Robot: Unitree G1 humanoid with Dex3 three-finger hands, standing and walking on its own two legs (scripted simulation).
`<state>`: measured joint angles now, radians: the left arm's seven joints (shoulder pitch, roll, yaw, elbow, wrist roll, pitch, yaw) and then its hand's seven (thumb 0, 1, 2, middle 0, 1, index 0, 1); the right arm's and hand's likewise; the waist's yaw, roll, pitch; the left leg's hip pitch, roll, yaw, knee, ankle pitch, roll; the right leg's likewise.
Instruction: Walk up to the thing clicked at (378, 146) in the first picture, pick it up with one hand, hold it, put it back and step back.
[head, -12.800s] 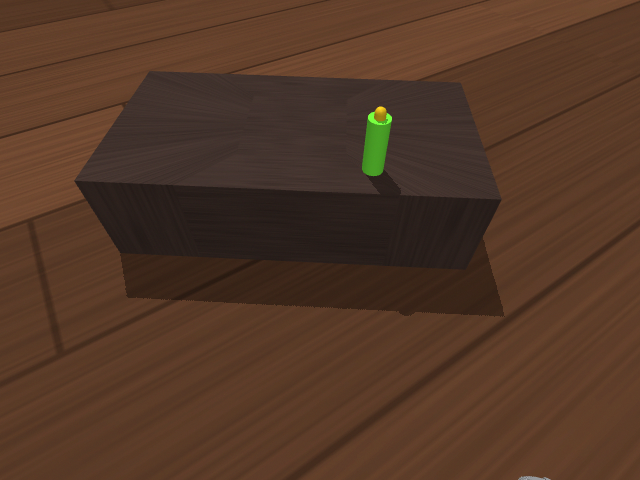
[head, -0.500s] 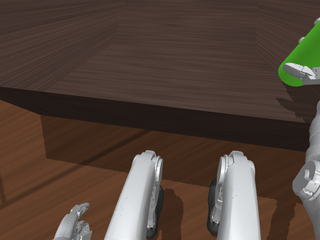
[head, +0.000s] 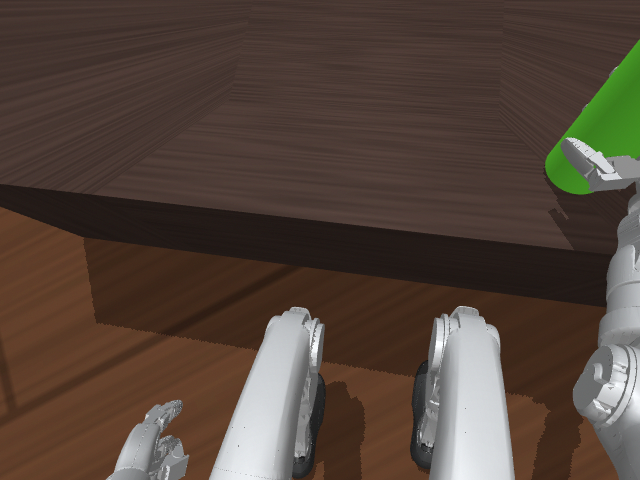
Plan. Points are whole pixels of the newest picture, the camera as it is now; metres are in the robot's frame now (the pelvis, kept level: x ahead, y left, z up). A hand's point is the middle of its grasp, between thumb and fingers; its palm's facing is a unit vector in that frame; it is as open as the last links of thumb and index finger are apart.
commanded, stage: settle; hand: right
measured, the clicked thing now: (634, 108) +0.49 -0.29 +0.04
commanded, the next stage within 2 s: lift in 0.82 s
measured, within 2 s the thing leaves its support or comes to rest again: neither
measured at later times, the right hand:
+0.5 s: hand out of the picture +0.50 -0.30 +0.06, palm faces +0.31 +0.95 -0.02, open 10.3 cm
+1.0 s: hand out of the picture +0.49 -0.30 +0.08, palm faces +0.30 +0.95 -0.02, open 10.3 cm
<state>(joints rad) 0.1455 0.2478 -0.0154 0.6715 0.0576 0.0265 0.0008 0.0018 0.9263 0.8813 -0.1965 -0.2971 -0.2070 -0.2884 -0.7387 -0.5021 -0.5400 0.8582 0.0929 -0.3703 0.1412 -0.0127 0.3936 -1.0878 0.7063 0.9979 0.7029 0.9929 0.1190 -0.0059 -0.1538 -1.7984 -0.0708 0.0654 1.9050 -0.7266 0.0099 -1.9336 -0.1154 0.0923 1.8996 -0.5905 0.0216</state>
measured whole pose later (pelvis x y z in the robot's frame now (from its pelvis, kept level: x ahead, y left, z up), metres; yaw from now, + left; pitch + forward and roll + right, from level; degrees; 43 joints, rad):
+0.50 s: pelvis +0.02 -0.01 +0.06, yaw -1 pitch +34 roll +6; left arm 0.18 0.27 0.00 0.69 0.06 0.00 0.00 0.00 0.92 0.88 -0.19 -0.29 -0.20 -0.29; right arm -0.75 -0.52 -0.53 0.94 0.10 -0.41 0.16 -0.01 0.42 -1.11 0.71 1.01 0.70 1.01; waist 0.13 -0.01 -0.17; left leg -1.60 -0.06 0.06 1.70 -0.70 0.00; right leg -1.74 -0.11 0.07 1.72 -0.58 0.01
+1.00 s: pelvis +0.02 -0.01 +0.08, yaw -1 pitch +33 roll +6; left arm 0.17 0.25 -0.01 0.70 0.06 -0.02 0.01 0.00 0.93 0.87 -0.19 -0.30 -0.21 -0.29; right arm -0.72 -0.48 -0.50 0.94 0.10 -0.44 0.15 -0.01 0.42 -1.11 0.70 1.01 0.70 1.01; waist 0.12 -0.01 -0.17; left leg -1.52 -0.06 0.06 1.62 -0.68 0.00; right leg -1.66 -0.10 0.07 1.64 -0.56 0.01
